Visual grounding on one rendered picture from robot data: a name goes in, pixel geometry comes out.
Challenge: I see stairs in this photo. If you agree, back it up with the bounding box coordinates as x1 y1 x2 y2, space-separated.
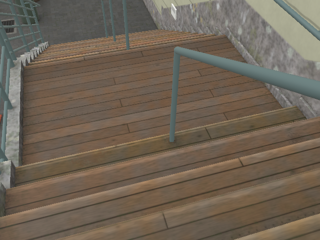
0 105 320 240
28 29 216 66

